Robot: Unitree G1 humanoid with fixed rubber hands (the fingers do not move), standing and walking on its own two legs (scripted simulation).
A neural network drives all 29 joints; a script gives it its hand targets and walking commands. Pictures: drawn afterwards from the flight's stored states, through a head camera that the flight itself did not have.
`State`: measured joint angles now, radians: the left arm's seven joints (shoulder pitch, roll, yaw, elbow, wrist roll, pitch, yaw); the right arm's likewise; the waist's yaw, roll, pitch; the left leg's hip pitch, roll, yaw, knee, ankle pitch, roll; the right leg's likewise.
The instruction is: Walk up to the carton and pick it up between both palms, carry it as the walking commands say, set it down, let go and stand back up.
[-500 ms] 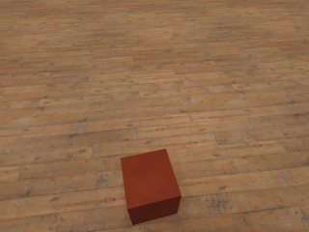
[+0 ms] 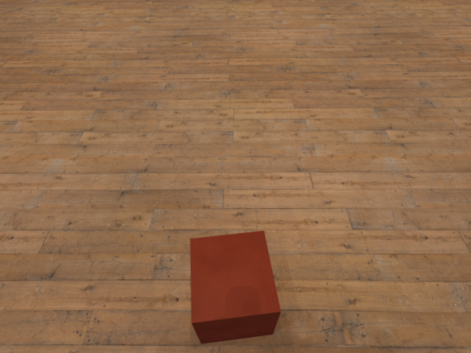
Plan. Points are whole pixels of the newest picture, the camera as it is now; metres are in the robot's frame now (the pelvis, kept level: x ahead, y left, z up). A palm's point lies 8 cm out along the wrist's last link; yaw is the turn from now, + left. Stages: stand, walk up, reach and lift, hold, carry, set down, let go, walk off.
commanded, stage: walk up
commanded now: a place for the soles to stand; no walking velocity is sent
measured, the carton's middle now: (232, 287) +0.46 +0.05 -0.61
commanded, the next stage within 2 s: none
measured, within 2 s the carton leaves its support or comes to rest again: neither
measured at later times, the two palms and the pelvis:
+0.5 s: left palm out of the picture +0.10 +0.32 -0.10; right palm out of the picture +0.15 -0.28 -0.10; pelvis +0.02 +0.01 +0.01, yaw +3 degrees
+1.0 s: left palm out of the picture +0.06 +0.32 -0.10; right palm out of the picture +0.13 -0.28 -0.10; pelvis +0.01 +0.01 +0.02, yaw +6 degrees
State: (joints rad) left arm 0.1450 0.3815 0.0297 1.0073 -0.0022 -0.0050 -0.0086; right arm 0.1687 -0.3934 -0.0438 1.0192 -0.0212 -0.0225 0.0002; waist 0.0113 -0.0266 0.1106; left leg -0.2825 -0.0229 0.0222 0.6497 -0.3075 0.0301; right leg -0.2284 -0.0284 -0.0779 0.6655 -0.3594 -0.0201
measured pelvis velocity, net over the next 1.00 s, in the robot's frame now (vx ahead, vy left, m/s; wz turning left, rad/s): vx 0.01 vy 0.01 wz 0.10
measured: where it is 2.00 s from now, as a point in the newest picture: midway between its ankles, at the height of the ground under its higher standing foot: outside the picture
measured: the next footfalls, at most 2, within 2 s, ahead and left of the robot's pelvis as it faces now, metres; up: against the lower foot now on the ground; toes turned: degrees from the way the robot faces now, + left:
none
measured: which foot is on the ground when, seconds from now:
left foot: down 0.00-1.00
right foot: down 0.00-1.00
